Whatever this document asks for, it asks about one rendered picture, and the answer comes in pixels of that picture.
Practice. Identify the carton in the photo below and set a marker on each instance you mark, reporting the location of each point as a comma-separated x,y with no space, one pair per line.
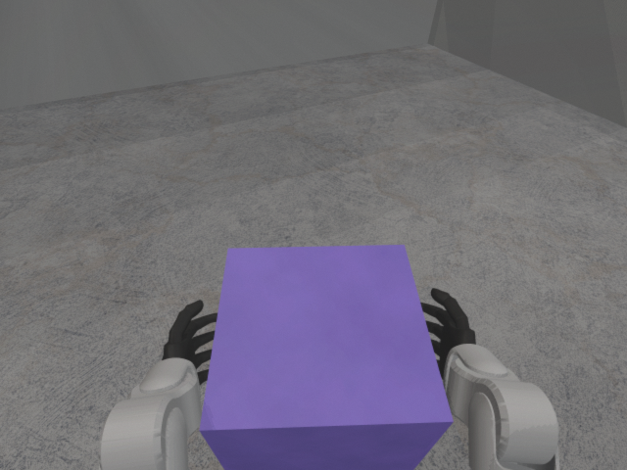
322,360

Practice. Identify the left robot hand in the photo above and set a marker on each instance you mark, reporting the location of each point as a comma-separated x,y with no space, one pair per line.
182,345

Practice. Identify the left robot forearm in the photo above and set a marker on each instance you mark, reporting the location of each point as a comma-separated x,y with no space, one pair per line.
149,430

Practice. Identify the right robot hand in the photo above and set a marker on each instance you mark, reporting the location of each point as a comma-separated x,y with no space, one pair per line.
456,329

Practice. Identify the right robot forearm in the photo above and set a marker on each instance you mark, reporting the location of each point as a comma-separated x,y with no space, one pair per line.
512,425

